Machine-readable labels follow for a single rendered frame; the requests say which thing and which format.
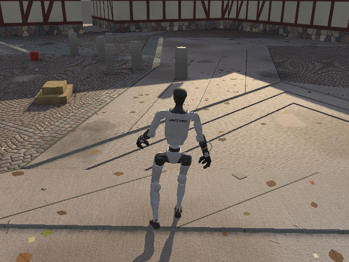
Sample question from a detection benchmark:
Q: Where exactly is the robot left upper arm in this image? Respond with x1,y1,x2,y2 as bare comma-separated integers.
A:
147,110,167,138

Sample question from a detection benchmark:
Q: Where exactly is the robot torso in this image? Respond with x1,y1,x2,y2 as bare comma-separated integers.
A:
165,109,190,164

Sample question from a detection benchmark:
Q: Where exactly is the robot right hand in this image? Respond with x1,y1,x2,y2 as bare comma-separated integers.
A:
198,155,211,169

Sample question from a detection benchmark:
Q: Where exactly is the robot head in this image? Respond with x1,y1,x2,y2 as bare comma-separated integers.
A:
169,87,188,114

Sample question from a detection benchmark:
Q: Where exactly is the robot left forearm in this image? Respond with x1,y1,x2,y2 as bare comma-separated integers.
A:
139,128,150,142

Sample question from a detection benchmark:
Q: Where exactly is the robot right upper arm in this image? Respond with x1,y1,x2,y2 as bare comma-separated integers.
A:
190,112,204,142

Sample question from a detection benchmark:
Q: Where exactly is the robot right forearm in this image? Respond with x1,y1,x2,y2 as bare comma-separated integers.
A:
199,134,210,157

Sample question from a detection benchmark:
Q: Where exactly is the robot left hand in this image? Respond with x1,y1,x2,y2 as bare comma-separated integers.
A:
136,138,149,149

